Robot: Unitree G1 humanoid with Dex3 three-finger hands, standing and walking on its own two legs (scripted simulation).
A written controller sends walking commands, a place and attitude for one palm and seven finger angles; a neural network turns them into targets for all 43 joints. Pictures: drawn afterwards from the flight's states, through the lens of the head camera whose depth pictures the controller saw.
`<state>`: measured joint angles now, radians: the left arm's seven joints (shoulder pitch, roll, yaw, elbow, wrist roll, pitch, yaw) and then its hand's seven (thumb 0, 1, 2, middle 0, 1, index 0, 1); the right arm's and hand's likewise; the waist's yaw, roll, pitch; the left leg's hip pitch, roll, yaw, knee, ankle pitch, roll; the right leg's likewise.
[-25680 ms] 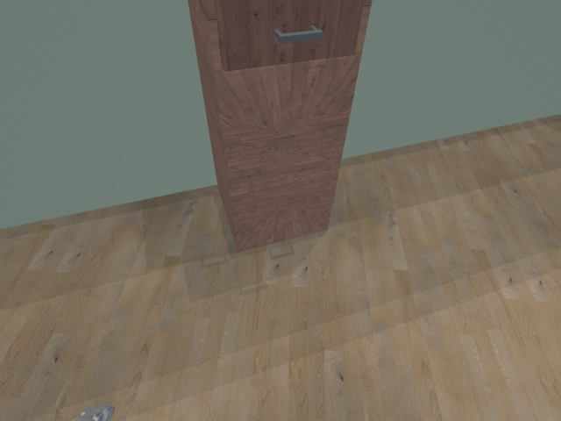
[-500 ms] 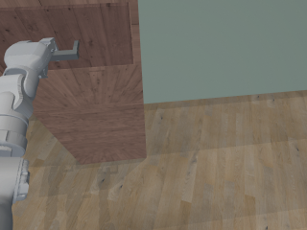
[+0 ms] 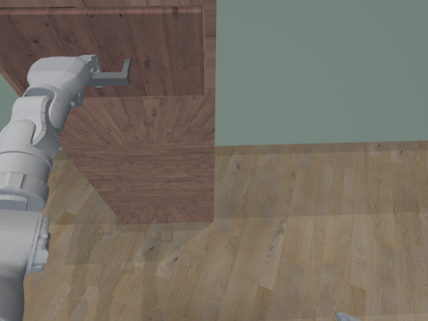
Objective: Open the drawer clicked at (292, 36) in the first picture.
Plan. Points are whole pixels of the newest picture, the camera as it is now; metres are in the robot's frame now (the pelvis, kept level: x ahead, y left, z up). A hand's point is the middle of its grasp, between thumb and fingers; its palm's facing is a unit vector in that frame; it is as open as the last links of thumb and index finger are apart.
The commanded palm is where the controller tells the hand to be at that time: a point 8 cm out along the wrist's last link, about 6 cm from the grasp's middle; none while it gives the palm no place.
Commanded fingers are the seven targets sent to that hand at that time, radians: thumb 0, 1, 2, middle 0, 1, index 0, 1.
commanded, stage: pull the drawer open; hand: left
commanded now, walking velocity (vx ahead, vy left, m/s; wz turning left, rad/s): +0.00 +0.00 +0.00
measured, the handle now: (98, 72) +0.53 +0.23 +0.16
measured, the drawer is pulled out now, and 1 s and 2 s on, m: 0.01 0.04 0.06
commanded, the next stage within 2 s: none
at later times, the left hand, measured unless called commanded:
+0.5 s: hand (77, 102) +0.48 +0.26 +0.13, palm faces -0.03 +0.00 -1.00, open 5.3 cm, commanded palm +0.44 +0.26 +0.19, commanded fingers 0.00 0.90 0.90 -0.40 -1.35 -0.40 -1.35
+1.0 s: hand (71, 114) +0.44 +0.26 +0.13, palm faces -0.02 +0.01 -1.00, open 5.5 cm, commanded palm +0.43 +0.26 +0.19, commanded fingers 0.00 0.90 0.90 -0.40 -1.35 -0.40 -1.35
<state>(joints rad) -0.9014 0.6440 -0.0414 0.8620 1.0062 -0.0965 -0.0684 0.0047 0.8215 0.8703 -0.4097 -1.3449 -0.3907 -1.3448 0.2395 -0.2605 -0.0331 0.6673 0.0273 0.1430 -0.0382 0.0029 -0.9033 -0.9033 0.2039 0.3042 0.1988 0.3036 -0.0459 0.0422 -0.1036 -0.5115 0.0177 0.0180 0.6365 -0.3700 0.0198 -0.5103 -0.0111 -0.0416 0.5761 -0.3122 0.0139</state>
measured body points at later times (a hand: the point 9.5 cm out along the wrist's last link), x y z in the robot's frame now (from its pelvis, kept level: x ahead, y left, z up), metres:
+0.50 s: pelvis -0.02 +0.00 +0.00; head +0.05 +0.00 +0.44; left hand +0.47 +0.26 +0.18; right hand -0.03 -0.27 -0.13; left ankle -0.05 +0.10 -0.72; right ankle -0.03 -0.13 -0.72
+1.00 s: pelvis +0.00 +0.00 +0.00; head +0.05 +0.00 +0.45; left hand +0.44 +0.26 +0.18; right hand +0.14 -0.25 -0.12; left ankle -0.05 +0.10 -0.72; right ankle -0.03 -0.13 -0.72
